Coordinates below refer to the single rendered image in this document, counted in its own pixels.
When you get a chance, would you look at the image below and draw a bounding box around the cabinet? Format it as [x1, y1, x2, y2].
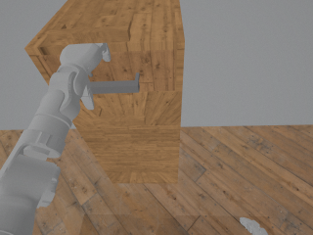
[24, 0, 185, 184]

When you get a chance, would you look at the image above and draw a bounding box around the robot left forearm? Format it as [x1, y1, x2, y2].
[0, 63, 89, 186]

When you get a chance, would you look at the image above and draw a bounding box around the handle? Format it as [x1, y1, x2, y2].
[47, 25, 131, 45]
[92, 116, 146, 126]
[90, 72, 140, 94]

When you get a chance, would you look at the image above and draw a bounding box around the left robot upper arm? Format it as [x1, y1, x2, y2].
[0, 154, 61, 235]

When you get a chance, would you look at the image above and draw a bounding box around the robot right hand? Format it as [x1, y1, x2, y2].
[240, 217, 269, 235]

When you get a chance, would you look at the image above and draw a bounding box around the drawer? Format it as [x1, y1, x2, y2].
[38, 49, 175, 92]

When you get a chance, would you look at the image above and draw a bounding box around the robot left hand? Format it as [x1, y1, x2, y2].
[60, 42, 112, 111]

